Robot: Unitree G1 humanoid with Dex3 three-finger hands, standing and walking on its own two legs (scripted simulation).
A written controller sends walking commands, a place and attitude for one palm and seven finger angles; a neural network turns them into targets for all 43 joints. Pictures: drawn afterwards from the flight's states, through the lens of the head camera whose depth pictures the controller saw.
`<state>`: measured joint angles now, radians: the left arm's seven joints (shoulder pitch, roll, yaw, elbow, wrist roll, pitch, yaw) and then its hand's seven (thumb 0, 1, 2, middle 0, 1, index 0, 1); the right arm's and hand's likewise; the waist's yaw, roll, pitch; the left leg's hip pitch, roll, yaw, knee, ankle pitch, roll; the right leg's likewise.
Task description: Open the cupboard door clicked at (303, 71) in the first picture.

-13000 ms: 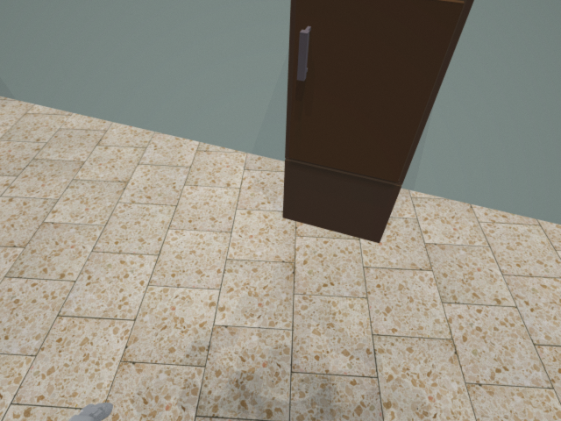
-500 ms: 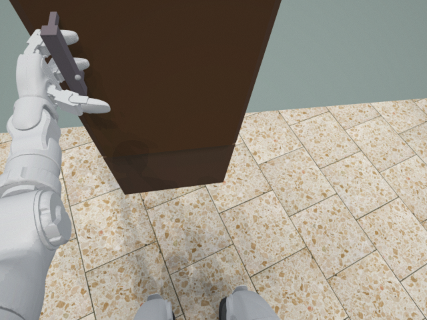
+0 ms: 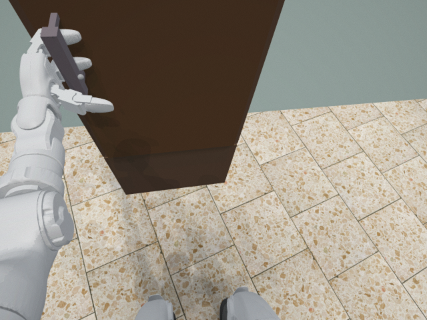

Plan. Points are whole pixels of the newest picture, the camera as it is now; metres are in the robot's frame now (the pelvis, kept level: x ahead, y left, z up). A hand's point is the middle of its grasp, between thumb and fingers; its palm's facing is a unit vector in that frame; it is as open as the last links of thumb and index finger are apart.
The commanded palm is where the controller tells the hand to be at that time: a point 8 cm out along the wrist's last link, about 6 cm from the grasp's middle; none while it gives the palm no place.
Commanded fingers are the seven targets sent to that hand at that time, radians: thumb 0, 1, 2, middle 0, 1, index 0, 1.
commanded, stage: close the thumb around the handle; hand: left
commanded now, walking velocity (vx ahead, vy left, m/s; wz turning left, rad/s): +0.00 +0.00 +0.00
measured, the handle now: (68, 58) +0.58 +0.22 +0.10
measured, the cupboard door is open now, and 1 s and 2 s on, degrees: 0 3 43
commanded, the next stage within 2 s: pull the door open along its arc in 0.64 s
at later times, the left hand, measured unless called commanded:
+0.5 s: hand (81, 77) +0.53 +0.19 +0.10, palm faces +0.07 -1.00 +0.00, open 6.5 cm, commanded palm +0.50 +0.23 +0.10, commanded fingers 0.00 0.90 0.90 -0.40 -1.35 -0.40 -1.35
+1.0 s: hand (82, 85) +0.51 +0.19 +0.10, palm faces +0.07 -1.00 +0.00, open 5.7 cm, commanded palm +0.46 +0.23 +0.10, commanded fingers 0.00 0.90 0.90 -0.40 -1.35 -0.40 -1.35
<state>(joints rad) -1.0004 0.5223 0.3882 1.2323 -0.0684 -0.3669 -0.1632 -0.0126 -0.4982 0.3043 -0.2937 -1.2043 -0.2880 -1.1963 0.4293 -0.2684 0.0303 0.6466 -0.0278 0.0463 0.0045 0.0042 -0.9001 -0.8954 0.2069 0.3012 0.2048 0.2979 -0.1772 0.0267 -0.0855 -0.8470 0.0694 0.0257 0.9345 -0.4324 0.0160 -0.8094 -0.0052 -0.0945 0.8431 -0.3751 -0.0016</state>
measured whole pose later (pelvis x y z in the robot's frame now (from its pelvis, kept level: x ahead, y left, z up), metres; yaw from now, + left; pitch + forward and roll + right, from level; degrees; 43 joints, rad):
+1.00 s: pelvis +0.01 +0.00 +0.01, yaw -2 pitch +19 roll -3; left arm -0.82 0.46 0.41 1.08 -0.11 -0.36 -0.18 0.01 0.73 0.78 -0.36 -1.35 -0.36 -1.35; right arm 0.43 -0.27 0.02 0.62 -0.01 0.07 0.01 0.00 -0.90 -0.90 0.21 0.30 0.20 0.30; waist -0.16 0.03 -0.11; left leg -0.78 0.08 0.06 0.90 -0.44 0.02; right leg -0.76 0.01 -0.06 0.81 -0.37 0.00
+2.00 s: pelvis +0.01 -0.05 +0.02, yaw +3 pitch +4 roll +0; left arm 0.09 -0.09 -0.24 0.08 0.07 -0.12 0.60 0.02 0.66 0.74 -0.35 -1.34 -0.36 -1.34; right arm 0.19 -0.19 0.00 0.59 -0.07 0.02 0.00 0.01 -0.90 -0.90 0.20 0.30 0.20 0.30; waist -0.01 0.04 -0.07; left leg -0.43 0.06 -0.01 0.75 -0.38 -0.04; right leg -0.42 0.00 -0.13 0.75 -0.40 -0.06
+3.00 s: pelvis -0.02 -0.03 +0.02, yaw +3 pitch +4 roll +0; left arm 0.00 0.01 -0.25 0.12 0.07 -0.17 0.28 -0.01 -0.50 0.30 -0.30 -0.47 -0.22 -0.50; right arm 0.20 -0.19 0.02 0.56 -0.04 0.02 0.00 0.01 -0.90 -0.90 0.21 0.30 0.20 0.30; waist 0.02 0.03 -0.06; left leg -0.51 0.02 0.00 0.82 -0.38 -0.02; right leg -0.50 -0.04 -0.11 0.83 -0.39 -0.03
